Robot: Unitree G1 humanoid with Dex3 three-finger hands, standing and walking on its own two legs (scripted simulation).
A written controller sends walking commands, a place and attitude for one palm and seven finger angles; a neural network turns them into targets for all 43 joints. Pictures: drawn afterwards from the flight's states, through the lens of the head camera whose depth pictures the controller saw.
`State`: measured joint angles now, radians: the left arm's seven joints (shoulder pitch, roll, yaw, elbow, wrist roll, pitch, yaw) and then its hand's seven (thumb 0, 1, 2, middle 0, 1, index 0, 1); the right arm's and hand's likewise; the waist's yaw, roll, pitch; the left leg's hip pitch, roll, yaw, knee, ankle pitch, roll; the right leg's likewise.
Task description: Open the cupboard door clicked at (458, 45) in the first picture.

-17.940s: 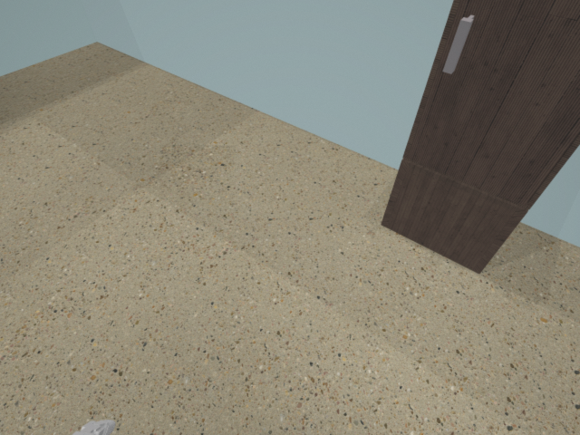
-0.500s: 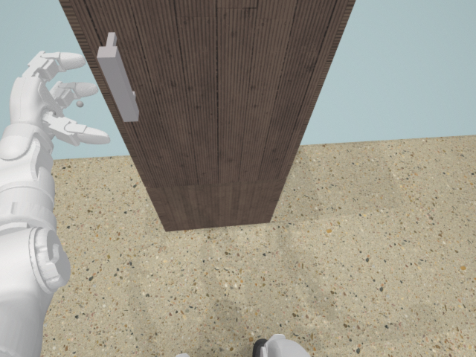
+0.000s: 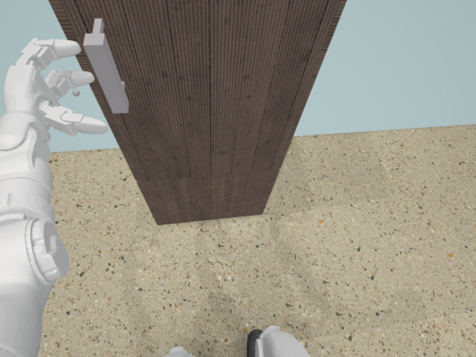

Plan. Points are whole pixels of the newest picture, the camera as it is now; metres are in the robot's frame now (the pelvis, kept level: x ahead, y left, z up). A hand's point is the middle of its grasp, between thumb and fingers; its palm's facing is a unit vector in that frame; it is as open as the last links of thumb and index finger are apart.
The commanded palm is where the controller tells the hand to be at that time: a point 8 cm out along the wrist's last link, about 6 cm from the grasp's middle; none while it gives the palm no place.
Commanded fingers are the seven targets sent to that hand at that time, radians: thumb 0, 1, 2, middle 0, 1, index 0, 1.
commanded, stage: slide the fingers in behind the handle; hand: left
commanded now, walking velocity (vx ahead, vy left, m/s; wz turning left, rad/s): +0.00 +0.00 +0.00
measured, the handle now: (110, 68) +0.56 +0.17 +0.12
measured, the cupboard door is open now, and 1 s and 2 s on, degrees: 0 0 0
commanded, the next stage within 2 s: close the thumb around the handle in 1.30 s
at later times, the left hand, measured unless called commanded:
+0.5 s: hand (101, 90) +0.51 +0.18 +0.11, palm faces +0.03 -1.00 +0.00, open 14.0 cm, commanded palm +0.48 +0.23 +0.12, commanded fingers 0.00 -0.50 0.30 -0.30 -1.20 -0.30 -1.20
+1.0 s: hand (113, 96) +0.50 +0.16 +0.12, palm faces +0.05 -1.00 -0.01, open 14.2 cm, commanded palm +0.47 +0.20 +0.12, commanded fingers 0.00 -0.50 0.30 -0.30 -1.20 -0.30 -1.20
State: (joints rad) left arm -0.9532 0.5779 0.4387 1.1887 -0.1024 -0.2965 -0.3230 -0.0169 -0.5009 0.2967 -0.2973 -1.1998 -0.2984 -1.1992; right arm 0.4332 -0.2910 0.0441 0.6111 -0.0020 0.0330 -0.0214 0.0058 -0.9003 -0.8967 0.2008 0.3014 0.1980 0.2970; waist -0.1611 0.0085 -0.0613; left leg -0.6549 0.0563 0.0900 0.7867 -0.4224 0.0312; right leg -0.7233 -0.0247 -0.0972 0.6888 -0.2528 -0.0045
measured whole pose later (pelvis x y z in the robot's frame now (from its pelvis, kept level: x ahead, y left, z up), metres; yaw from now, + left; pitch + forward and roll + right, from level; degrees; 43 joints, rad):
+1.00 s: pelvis +0.00 -0.01 +0.00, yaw +1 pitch +15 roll -1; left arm -0.94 0.42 0.34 1.17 -0.10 -0.34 -0.15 -0.02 -0.50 0.30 -0.26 -1.19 -0.27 -1.19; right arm 0.40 -0.28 0.02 0.65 -0.01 -0.01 0.00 0.01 -0.90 -0.90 0.20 0.30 0.20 0.30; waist -0.13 0.03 -0.06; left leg -0.61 0.05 0.08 0.76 -0.41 0.02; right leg -0.69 -0.03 -0.10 0.70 -0.26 -0.02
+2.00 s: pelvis +0.00 -0.01 +0.00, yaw +1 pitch +16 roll -1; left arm -0.95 0.41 0.34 1.17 -0.09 -0.34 -0.12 0.00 0.67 0.80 -0.37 -1.33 -0.35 -1.32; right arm 0.43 -0.28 0.02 0.65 -0.02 0.00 0.01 0.01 -0.90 -0.90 0.20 0.30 0.20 0.30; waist -0.14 0.03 -0.07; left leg -0.62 0.05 0.09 0.75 -0.41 0.02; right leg -0.70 -0.03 -0.09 0.69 -0.26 -0.01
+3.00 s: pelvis +0.01 -0.03 +0.03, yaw +1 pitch +3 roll +0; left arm -0.14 -0.12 -0.08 0.15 0.00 0.00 0.51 0.02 0.63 0.75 -0.32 -1.28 -0.35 -1.31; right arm 0.12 -0.18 0.02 0.58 -0.04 0.05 -0.01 0.01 -0.90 -0.90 0.20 0.30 0.20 0.30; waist 0.00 0.05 -0.04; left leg -0.25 0.04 0.08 0.54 -0.34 -0.01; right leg -0.35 -0.02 -0.10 0.54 -0.24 -0.03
